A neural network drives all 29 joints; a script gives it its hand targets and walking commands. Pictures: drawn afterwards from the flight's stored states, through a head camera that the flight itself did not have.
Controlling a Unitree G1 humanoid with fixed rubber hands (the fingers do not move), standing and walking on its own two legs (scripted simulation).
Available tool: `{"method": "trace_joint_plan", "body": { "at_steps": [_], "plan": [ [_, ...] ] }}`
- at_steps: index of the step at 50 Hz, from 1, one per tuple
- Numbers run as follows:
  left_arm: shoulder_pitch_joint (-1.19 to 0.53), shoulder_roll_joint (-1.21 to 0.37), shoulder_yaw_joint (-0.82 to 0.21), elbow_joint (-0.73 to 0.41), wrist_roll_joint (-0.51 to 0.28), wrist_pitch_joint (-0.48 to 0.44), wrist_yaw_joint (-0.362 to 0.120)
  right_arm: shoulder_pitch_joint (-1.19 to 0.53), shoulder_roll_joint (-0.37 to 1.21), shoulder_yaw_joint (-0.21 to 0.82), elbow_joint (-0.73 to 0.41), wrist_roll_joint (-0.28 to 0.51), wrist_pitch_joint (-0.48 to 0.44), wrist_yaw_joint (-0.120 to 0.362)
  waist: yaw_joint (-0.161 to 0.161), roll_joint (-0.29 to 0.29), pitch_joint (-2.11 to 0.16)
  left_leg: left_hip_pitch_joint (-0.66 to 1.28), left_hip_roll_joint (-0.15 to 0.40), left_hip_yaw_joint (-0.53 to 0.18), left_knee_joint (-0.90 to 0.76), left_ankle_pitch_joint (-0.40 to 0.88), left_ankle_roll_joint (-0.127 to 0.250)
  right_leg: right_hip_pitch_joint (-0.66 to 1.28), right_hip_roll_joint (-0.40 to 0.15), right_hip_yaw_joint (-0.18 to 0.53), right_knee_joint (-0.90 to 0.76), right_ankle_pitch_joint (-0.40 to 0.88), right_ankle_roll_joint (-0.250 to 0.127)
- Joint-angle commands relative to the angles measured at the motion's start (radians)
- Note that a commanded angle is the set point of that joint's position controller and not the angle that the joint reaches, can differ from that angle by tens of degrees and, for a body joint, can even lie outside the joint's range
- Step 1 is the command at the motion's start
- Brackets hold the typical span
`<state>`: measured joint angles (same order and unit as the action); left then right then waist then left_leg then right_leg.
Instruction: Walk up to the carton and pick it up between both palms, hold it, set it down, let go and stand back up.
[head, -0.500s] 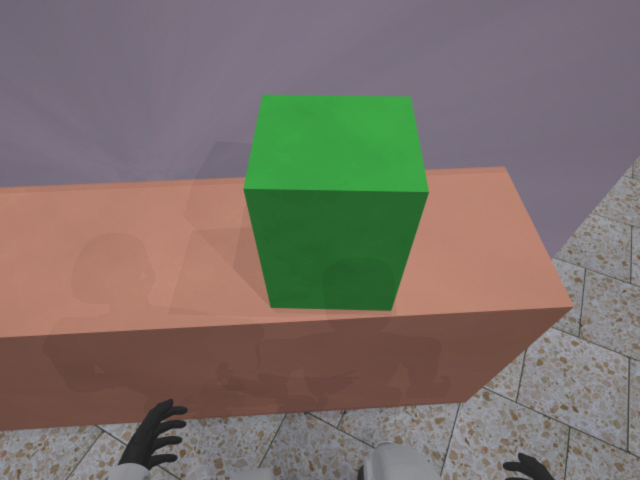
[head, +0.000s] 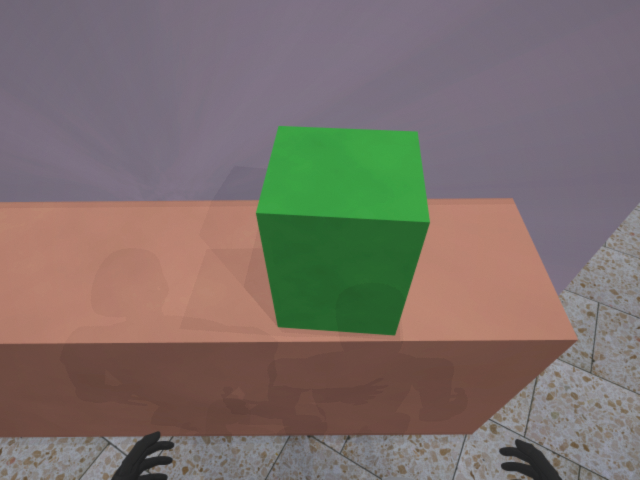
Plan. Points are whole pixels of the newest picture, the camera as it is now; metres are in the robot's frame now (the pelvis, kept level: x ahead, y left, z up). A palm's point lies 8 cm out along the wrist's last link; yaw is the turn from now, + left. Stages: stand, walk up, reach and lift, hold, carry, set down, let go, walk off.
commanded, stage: walk up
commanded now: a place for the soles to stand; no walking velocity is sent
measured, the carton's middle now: (341, 238) +0.46 -0.01 +0.00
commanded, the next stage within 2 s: reach and lift in 1.16 s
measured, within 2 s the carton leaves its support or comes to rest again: neither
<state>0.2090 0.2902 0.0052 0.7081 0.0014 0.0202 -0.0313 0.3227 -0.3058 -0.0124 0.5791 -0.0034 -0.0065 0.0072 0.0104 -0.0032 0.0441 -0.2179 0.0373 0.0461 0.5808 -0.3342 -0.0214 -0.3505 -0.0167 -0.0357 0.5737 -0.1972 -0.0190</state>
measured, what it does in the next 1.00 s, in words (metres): stands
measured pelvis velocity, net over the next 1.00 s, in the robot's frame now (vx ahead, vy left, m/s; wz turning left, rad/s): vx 0.04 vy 0.00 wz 0.00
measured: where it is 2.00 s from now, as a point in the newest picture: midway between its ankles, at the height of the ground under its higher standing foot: outside the picture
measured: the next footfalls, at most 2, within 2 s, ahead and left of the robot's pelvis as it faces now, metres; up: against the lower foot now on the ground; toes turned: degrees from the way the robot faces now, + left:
none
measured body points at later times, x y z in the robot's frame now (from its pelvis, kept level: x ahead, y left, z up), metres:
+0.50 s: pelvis +0.03 +0.00 +0.00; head +0.04 +0.00 +0.45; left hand +0.14 +0.26 -0.11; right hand +0.11 -0.26 -0.11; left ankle -0.01 +0.13 -0.73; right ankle +0.07 -0.11 -0.73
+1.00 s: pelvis +0.04 +0.00 +0.00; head +0.05 +0.00 +0.45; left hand +0.17 +0.26 -0.10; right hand +0.14 -0.26 -0.10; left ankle -0.01 +0.13 -0.73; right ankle +0.07 -0.11 -0.73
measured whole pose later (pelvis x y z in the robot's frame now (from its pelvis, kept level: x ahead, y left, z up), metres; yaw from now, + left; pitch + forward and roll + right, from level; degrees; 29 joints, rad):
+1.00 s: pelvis +0.04 +0.00 +0.00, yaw +0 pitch -2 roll +0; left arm 0.22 0.27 0.00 0.70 0.01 0.01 -0.02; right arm 0.36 -0.28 -0.02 0.59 -0.01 0.00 0.00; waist 0.00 0.00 0.04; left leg -0.14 0.05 0.05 0.56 -0.39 -0.03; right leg -0.29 -0.01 -0.04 0.60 -0.28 -0.02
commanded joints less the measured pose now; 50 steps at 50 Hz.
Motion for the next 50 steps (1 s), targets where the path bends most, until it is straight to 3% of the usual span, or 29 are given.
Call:
{"method": "trace_joint_plan", "body": {
  "at_steps": [1, 6, 7, 9, 28, 38, 50],
  "plan": [
    [-0.034, 0.145, 0.04, -0.091, 0.0, -0.021, 0.004, 0.025, -0.127, -0.041, -0.075, 0.0, -0.02, -0.004, -0.005, -0.013, -0.046, -0.076, 0.069, -0.094, -0.132, -0.001, 0.06, 0.065, -0.102, 0.163, -0.138, -0.063, -0.048],
    [-0.019, 0.144, 0.04, -0.084, 0.001, -0.02, 0.004, 0.039, -0.126, -0.041, -0.066, -0.001, -0.021, -0.005, -0.002, -0.013, -0.042, -0.085, 0.069, -0.096, -0.136, -0.006, 0.06, 0.07, -0.1, 0.161, -0.138, -0.071, -0.046],
    [0.028, 0.118, 0.038, -0.074, 0.012, -0.023, 0.003, 0.095, -0.103, -0.04, -0.052, -0.014, -0.022, -0.001, -0.005, -0.008, -0.085, -0.072, 0.05, -0.081, -0.147, -0.155, 0.062, 0.084, -0.091, 0.153, -0.154, -0.237, -0.045],
    [0.015, 0.123, 0.041, -0.083, 0.011, -0.022, 0.006, 0.079, -0.102, -0.043, -0.057, -0.017, -0.02, 0.0, -0.004, -0.014, -0.001, -0.118, 0.05, -0.093, -0.164, -0.183, 0.065, 0.035, -0.086, 0.157, -0.162, -0.271, -0.039],
    [0.04, 0.114, 0.029, -0.088, 0.007, -0.03, 0.015, 0.106, -0.107, -0.038, -0.051, -0.009, -0.02, -0.009, -0.007, 0.003, -0.043, -0.039, 0.069, -0.081, -0.12, 0.149, 0.056, 0.123, -0.082, 0.108, -0.051, 0.183, -0.049],
    [0.016, 0.118, 0.03, -0.094, 0.005, -0.026, 0.013, 0.083, -0.107, -0.042, -0.064, -0.008, -0.014, -0.011, -0.007, 0.002, -0.047, -0.015, 0.068, -0.069, -0.112, 0.18, 0.052, 0.138, -0.082, 0.1, -0.047, 0.238, -0.053],
    [0.008, 0.118, 0.035, -0.093, 0.006, -0.026, 0.012, 0.069, -0.103, -0.048, -0.064, -0.01, -0.014, -0.008, -0.008, -0.008, -0.039, -0.007, 0.065, -0.059, -0.121, 0.163, 0.051, 0.14, -0.083, 0.113, -0.066, 0.213, -0.051]
  ]
}}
